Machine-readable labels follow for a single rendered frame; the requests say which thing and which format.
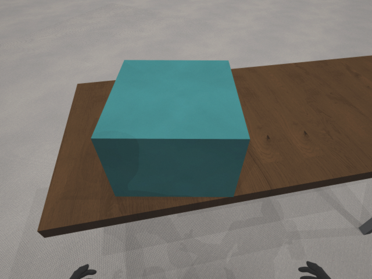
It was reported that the table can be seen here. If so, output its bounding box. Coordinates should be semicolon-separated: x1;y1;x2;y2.
37;55;372;238

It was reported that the carton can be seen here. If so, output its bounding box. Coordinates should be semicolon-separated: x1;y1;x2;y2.
91;60;250;197

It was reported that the robot right hand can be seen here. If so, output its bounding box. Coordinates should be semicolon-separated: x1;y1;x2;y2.
298;261;331;279

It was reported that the robot left hand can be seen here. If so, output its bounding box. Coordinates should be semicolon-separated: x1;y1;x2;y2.
69;264;96;279

